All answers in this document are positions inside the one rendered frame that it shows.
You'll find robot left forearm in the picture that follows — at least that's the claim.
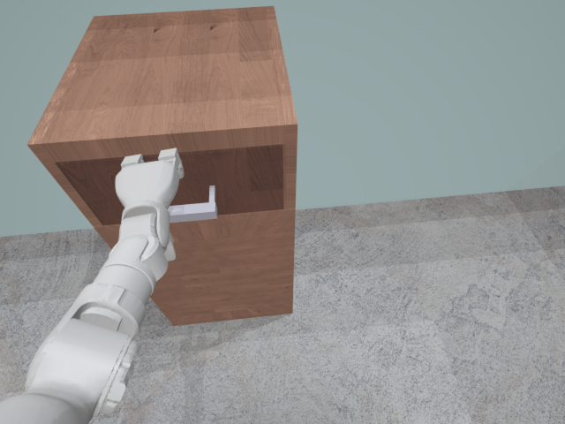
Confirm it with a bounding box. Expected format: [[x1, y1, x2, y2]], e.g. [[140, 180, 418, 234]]
[[25, 201, 170, 392]]

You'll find robot left hand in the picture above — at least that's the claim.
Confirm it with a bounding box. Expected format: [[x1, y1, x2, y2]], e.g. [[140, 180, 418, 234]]
[[115, 148, 184, 261]]

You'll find left robot upper arm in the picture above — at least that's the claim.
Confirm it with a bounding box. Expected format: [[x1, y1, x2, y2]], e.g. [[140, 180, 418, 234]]
[[0, 318, 139, 424]]

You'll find cabinet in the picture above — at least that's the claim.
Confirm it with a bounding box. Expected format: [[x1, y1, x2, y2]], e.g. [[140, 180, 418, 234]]
[[27, 6, 298, 326]]

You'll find handle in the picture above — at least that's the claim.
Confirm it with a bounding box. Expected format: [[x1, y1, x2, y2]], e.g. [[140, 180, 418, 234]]
[[168, 185, 217, 223]]

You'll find drawer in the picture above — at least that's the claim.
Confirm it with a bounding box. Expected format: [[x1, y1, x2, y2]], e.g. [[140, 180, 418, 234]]
[[59, 144, 284, 225]]

